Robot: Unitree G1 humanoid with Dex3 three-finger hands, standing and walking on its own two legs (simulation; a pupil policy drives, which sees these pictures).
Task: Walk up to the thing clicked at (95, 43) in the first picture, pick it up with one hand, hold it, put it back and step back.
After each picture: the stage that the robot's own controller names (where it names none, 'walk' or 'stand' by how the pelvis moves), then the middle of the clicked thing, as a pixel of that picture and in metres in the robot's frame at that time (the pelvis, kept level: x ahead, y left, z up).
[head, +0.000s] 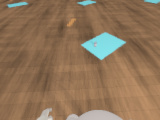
stand; (95, 44) +1.70 -0.12 -0.72
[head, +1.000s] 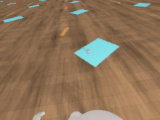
walk; (88, 51) +1.58 +0.16 -0.70
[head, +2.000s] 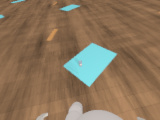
walk; (80, 63) +1.04 +0.27 -0.72
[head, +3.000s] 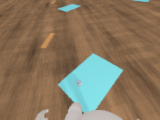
walk; (78, 83) +0.61 +0.20 -0.71
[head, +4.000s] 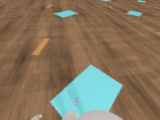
walk; (75, 101) +0.39 +0.13 -0.70
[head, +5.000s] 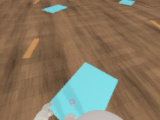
stand; (72, 102) +0.32 +0.18 -0.72
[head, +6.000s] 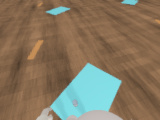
stand; (75, 103) +0.32 +0.17 -0.73
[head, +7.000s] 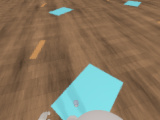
stand; (76, 103) +0.33 +0.16 -0.73
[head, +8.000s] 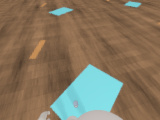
stand; (75, 104) +0.32 +0.16 -0.73
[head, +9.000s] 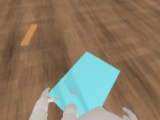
go down; (72, 92) +0.35 +0.16 -0.68
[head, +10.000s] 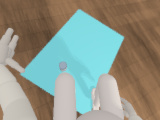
go down; (63, 66) +0.41 +0.19 -0.29
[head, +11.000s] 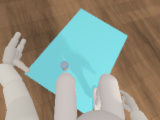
close in; (64, 66) +0.41 +0.18 -0.30
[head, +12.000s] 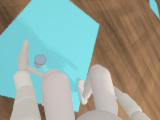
close in; (40, 61) +0.40 +0.22 -0.22
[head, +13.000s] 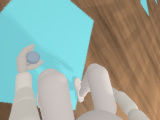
close; (32, 60) +0.40 +0.23 -0.22
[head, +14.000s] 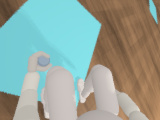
lift; (42, 62) +0.36 +0.21 -0.22
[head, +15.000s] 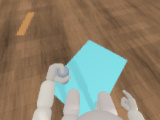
lift; (63, 75) +0.32 +0.18 +0.00
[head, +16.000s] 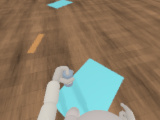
hold; (68, 78) +0.31 +0.16 +0.01
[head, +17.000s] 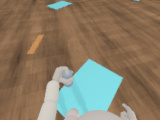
hold; (67, 78) +0.31 +0.16 +0.00
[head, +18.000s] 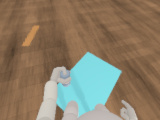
crouch; (65, 78) +0.32 +0.18 -0.04
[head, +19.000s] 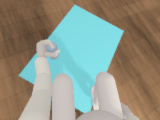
lower; (52, 51) +0.48 +0.21 -0.09
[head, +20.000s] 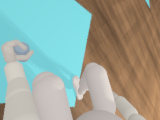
lower; (22, 52) +0.44 +0.26 -0.23
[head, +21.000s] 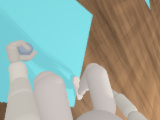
lower; (25, 52) +0.43 +0.25 -0.23
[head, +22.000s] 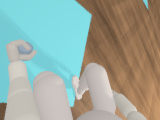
lower; (25, 52) +0.44 +0.25 -0.23
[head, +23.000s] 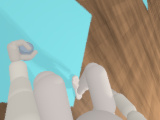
lower; (26, 52) +0.44 +0.24 -0.23
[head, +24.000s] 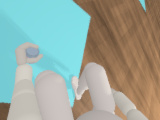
open; (31, 55) +0.43 +0.21 -0.24
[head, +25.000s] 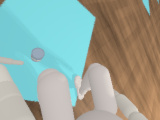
stand; (37, 55) +0.41 +0.21 -0.23
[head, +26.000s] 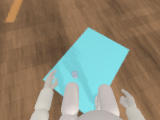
walk; (74, 74) +0.41 +0.14 -0.47
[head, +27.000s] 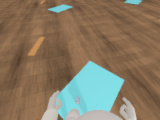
stand; (77, 100) +0.36 +0.12 -0.66
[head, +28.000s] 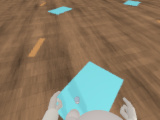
stand; (77, 100) +0.37 +0.13 -0.67
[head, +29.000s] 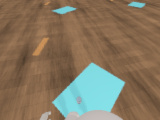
stand; (79, 100) +0.37 +0.11 -0.71
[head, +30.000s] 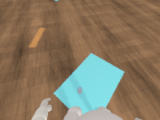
walk; (79, 90) +0.41 +0.09 -0.69
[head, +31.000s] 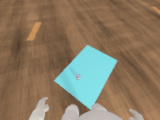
walk; (78, 76) +0.60 +0.12 -0.71
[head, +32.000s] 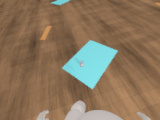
walk; (81, 63) +0.92 +0.22 -0.70
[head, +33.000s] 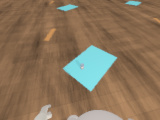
stand; (82, 66) +0.99 +0.14 -0.72
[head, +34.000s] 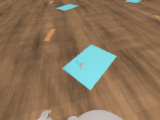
stand; (81, 65) +1.00 +0.16 -0.72
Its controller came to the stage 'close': yes
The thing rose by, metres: 0.72
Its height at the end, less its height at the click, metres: +0.00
